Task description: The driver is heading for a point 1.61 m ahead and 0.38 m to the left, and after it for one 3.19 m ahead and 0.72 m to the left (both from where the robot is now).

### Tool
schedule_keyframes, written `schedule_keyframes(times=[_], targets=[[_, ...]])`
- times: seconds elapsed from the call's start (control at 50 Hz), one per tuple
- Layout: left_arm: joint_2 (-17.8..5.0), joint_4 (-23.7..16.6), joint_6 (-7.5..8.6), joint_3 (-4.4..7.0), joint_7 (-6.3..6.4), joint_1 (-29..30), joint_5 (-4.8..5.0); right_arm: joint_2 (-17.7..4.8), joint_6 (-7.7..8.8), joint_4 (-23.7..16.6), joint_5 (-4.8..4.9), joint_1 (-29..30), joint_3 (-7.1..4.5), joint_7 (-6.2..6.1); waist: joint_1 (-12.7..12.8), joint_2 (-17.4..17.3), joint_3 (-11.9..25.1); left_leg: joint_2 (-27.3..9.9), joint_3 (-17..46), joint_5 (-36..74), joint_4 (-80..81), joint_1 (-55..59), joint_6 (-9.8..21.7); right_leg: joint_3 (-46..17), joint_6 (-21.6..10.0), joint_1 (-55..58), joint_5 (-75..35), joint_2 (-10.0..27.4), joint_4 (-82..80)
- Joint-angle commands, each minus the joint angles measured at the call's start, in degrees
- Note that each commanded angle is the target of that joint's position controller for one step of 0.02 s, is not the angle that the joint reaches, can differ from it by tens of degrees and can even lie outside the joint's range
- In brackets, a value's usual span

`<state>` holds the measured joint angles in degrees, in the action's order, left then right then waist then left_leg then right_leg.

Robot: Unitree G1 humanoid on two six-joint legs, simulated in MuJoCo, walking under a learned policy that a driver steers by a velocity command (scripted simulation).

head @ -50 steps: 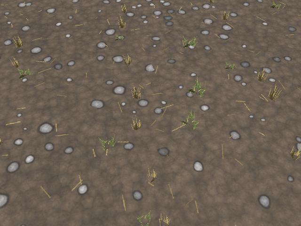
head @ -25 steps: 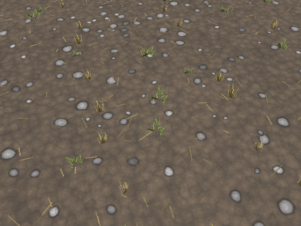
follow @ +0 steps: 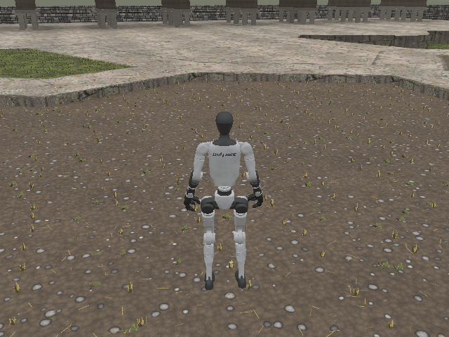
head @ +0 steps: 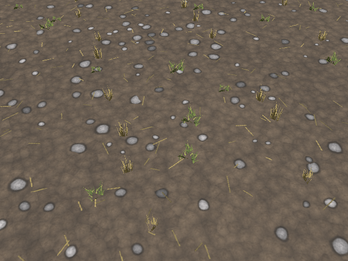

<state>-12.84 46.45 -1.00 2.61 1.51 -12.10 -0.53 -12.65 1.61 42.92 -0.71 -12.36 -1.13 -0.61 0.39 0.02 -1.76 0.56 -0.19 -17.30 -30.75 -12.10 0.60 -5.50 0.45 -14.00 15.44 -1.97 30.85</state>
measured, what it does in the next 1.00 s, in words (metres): walks ahead: right foot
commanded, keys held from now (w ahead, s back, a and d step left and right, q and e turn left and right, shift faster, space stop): no key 0.34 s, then w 0.38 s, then w+q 0.28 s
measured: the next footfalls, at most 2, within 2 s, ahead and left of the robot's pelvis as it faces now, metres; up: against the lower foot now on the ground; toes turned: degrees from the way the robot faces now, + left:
right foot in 0.66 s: +0.11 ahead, -0.14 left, +0.00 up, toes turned -1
left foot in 1.16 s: +0.45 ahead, +0.10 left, +0.00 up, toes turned +13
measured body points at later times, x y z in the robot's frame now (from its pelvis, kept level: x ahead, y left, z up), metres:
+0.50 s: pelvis +0.02 +0.01 +0.00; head +0.02 +0.00 +0.45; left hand +0.08 +0.27 -0.13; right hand +0.07 -0.26 -0.13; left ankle -0.01 +0.11 -0.73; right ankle +0.00 -0.12 -0.71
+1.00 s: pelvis +0.19 -0.04 +0.00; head +0.21 -0.05 +0.45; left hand +0.13 +0.20 -0.14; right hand +0.39 -0.27 -0.11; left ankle +0.37 +0.13 -0.68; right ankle +0.07 -0.14 -0.73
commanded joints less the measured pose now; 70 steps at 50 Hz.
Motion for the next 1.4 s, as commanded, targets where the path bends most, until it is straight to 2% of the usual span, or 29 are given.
schedule_keyframes(times=[0.02, 0.34, 0.38, 0.4, 0.44, 0.48, 0.52, 0.58, 0.62, 0.64, 0.66, 0.68, 0.7, 0.72, 0.76, 0.8, 0.9, 1.02, 1.08, 1.12, 1.14, 1.16, 1.18, 1.2, 1.22, 1.24, 1.28, 1.32, 1.4], targets=[[-6.04, -2.2, 0.55, 1.47, 0.48, 0.34, 0.06, -5.87, 0.86, -2.88, 0.07, 0.19, -1.46, -0.12, -0.05, 0.03, 1.94, -3.54, 3.88, 6.94, 6.29, -2.03, 1.22, -3.4, -1.21, 2.62, -10.13, 3.24, -4.12], [-5.63, 6.2, 0.27, 1.67, 1.3, 0.05, 0.32, -6.09, 0.96, 3.55, 0.34, -2.01, -1.28, -0.47, -0.05, -0.19, 0.56, -3.24, 4.12, 6.99, 9.01, -1.45, 1.89, -2.4, -0.13, 4.39, -11.19, 3.05, -5.63], [-4.94, 7.84, 0.23, 1.58, 1.38, -1.07, 0.67, -7.04, 0.55, 4.97, 0.68, -3.38, -1.62, -0.78, -0.4, -2.11, 0.69, -3.02, 5.21, -9.04, 11.43, -1.11, 3.16, 0.79, -0.44, 2.68, 1.38, 0.37, -3.54], [-5.13, 7.79, 0.51, 1.69, 1.36, -0.53, 1.04, -9.14, 0.28, 5.24, 1.11, -4.1, -2.29, -1.04, -1.1, -4.93, -1.02, -5.13, 9.13, -19.64, 13.95, -1.13, 5.35, 3.41, -0.66, -1.64, 9.3, -1.5, 0.51], [-4.98, 5.48, 2.39, 1.49, 0.76, 3.79, 1.5, -12.42, 0.45, 5.99, 1.76, -6.74, -3.27, -1.5, -2.71, -10.02, -5.97, -16.79, 24.94, -31.77, 22.53, -0.59, 12.13, 5.65, -1.24, -11.9, 10.43, 0.45, 10.63], [-5.94, 4.55, 4.12, 1.8, -0.17, 6.08, 2.22, -12.55, 1.57, 6.31, 1.2, -7.41, -3.57, -1.67, -3.33, -8.71, -8.32, -21.28, 30.31, -25.22, 24.93, 2.36, 15.25, 2.69, -2.34, -20.02, 13.12, 4.79, 18.88], [-5.85, 5.11, 5.26, 1.77, -1.07, 5.15, 2.44, -11.62, 2.03, 5.7, 1.89, -5.72, -3.53, -1.34, -2.39, -6.17, -6.19, -19.28, 25.2, -17.2, 24.12, 6.82, 13.35, 2.93, -3.24, -20.9, 12.81, 6.56, 15.63], [-4.35, 7.09, 6.29, 1.49, -1.92, 2.97, 2.01, -12.67, 1.63, 5.74, 2.8, -3.78, -3.94, -0.9, -0.56, -6.08, -2.48, -12.64, 13.21, -6.78, 21.57, 1.38, 10.47, 7.94, -2.37, -5.31, 3.15, 3.43, 2.76], [-4.8, 10.4, 6.09, 2.08, -2.02, -4.06, 2.01, -11.89, 1.09, 6.25, 2.85, -3.86, -3.76, -0.64, 2.54, -5.21, -0.45, -9.97, 9.41, -7.23, 16.46, -6.0, 9.29, 11.18, -1.24, 8.4, -5.06, 0.0, -2.94], [-5.7, 11.87, 5.79, 2.6, -1.74, -8.4, 2.25, -10.08, 1.19, 6.29, 2.5, -3.74, -3.11, -0.45, 4.54, -4.25, 0.69, -8.58, 8.01, -7.1, 12.05, -9.59, 7.97, 10.35, -1.53, 14.32, -3.76, -0.04, -4.11], [-8.42, 12.69, 5.84, 3.34, -1.23, -13.76, 2.32, -6.49, 1.57, 5.49, 1.86, -2.13, -1.93, -0.03, 7.05, 2.05, 1.68, -4.7, 3.19, -4.45, -1.97, -15.76, 4.7, -0.54, -4.1, 20.69, 2.33, 7.31, -9.59], [-16.23, 12.77, 6.02, 4.72, -1.17, -19.18, 2.0, -2.74, 2.7, 2.41, 1.24, -1.39, -0.89, 0.06, 7.38, 16.92, 4.42, 1.56, -1.95, -11.56, -21.96, -28.23, 1.07, -25.98, -12.48, 27.24, 12.7, 21.57, -18.3], [-13.84, 12.77, 6.99, 3.69, -1.89, -17.59, 0.78, -6.51, 3.57, 1.69, 3.01, -0.19, -1.84, -0.16, 6.55, 11.93, 2.58, 0.41, 4.7, -15.35, -33.34, -33.69, 1.86, -36.91, -17.77, 23.2, 23.56, 25.7, -22.43], [-10.91, 10.96, 7.72, 2.61, -2.17, -12.09, 0.93, -8.91, 4.18, 1.46, 4.17, 0.04, -2.37, 0.14, 4.14, 8.01, -2.55, -3.19, 6.47, -9.72, -36.86, -38.18, 3.39, -31.89, -16.36, 20.56, 25.44, 24.16, -22.9], [-8.14, 8.93, 8.03, 1.45, -2.5, -5.98, 0.89, -9.27, 4.44, 3.02, 3.12, -0.82, -2.74, 0.5, 1.74, 5.31, -3.93, -6.41, 6.26, 0.35, -34.88, -36.74, 4.15, -18.74, -11.45, 17.18, 12.5, 19.3, -23.37], [-6.3, 9.33, 7.65, 0.74, -2.29, -6.54, 0.31, -8.13, 3.81, 3.68, 2.55, -0.83, -2.86, 1.19, 1.25, 5.95, -3.35, -7.29, 5.71, 6.69, -31.72, -32.77, 3.3, -8.05, -8.59, 14.67, -1.33, 15.57, -23.95], [-8.05, 9.82, 7.53, 0.68, -0.97, -8.58, -0.51, -5.31, 2.61, 0.9, 2.37, 4.95, -2.18, 1.46, 2.17, 3.34, -4.36, -4.85, 5.06, 17.18, -20.08, -32.25, 0.63, 4.37, -8.84, 11.15, -16.71, 13.56, -25.41], [-9.18, 10.54, 6.97, 0.6, -0.22, -12.37, 0.58, -3.38, 2.81, -4.21, 2.13, 15.29, -0.83, 3.58, 4.5, 2.34, -6.81, -4.06, -1.29, 22.55, -5.06, -28.34, 2.47, 11.83, -7.99, 15.15, -22.83, 15.39, -25.21], [-11.25, 9.46, 5.59, 1.22, 0.04, -11.1, 0.64, -5.19, 2.94, -6.0, 2.21, 14.97, -1.58, 4.87, 1.78, 4.09, -3.89, -1.09, -4.73, 15.39, -3.52, -24.56, 5.57, 14.32, -6.82, 21.68, -46.39, 17.1, -16.83], [-12.79, 8.1, 4.3, 1.78, 0.69, -10.03, 0.15, -8.61, 2.46, -4.65, 2.4, 6.29, -3.43, 5.11, -3.46, 6.65, 2.9, 2.97, -7.22, 10.07, -4.75, -13.66, 8.07, 15.63, -5.83, 23.14, -64.88, 17.2, -2.54], [-13.13, 7.18, 3.84, 1.83, 0.88, -9.03, 0.17, -11.68, 2.23, -2.41, 2.55, -2.87, -5.15, 4.63, -8.23, 5.78, 7.95, 4.61, -6.35, 11.8, -1.94, -0.03, 10.11, 16.35, -4.57, 17.58, -63.57, 15.66, 9.96], [-12.09, 5.44, 4.36, 1.21, 0.87, -9.64, -0.41, -16.02, 1.41, -0.83, 2.33, -11.39, -6.78, 3.24, -11.1, -0.77, 13.87, -3.34, 7.46, 8.15, -0.44, 18.1, 13.31, 16.21, -2.78, 2.7, -43.87, 12.66, 27.72], [-3.1, 2.99, 6.52, -1.46, -0.72, -14.95, -0.62, -19.48, 1.47, -2.58, 2.43, -9.17, -7.2, 2.69, -4.28, -15.34, 21.14, -19.64, 43.87, -1.97, 7.9, 37.39, 26.42, 10.05, 1.07, -22.93, 12.52, -1.75, 51.88], [-9.12, 1.72, 9.61, -0.13, -1.95, -9.09, 1.22, -14.74, 1.59, -1.98, 1.59, -10.52, -5.91, 2.44, -8.13, -8.49, 23.89, -19.74, 49.15, -6.28, 14.68, 37.32, 25.07, -2.54, -1.02, -29.17, 13.72, 0.13, 56.05], [-11.49, -1.0, 10.72, 0.52, -2.2, -3.27, 3.34, -12.31, 2.12, -1.84, 1.06, -8.35, -5.27, 2.17, -7.37, -6.24, 14.74, -17.51, 39.21, -2.85, 15.21, 30.11, 21.3, -1.9, -2.62, -31.95, 9.49, 3.22, 53.43], [-10.51, -1.78, 11.06, 0.32, -1.73, -1.75, 2.75, -11.09, 2.79, -2.49, 1.19, -3.91, -4.87, 2.44, -3.9, 1.43, 8.12, -14.72, 31.65, 4.91, 16.21, 19.05, 19.29, -1.27, -2.72, -29.87, 5.42, 5.81, 47.01], [-10.59, -1.39, 9.57, 1.1, -0.97, -3.42, 0.86, -9.23, 3.25, -4.36, 0.65, 1.64, -4.1, 2.38, 0.32, 1.86, 4.41, -10.47, 23.4, 13.69, 18.1, 6.07, 17.47, -0.99, -1.49, -22.18, 2.64, 8.78, 39.54], [-9.34, -2.49, 8.07, 1.13, -0.91, -4.34, -0.17, -9.6, 3.28, -4.38, 1.22, 1.77, -4.22, 2.05, 1.78, 0.16, 2.94, -9.14, 20.54, 17.49, 19.78, -0.34, 17.96, 0.24, 0.64, -19.84, 1.78, 9.36, 34.57], [-7.67, -6.52, 7.24, 0.51, -0.4, 4.34, -0.84, -12.21, 3.0, -3.79, 1.58, -1.8, -5.02, 0.61, -0.67, -1.43, 0.5, -5.44, 15.03, 17.35, 20.02, -6.29, 15.87, 2.23, 3.62, -19.99, -11.19, 7.66, 17.72]])
Keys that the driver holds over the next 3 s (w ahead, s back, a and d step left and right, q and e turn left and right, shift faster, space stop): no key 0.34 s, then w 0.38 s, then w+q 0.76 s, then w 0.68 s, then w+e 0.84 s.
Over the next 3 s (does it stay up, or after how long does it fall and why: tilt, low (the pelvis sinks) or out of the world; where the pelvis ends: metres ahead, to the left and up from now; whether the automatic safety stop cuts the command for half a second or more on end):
stays up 1.24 0.33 0.01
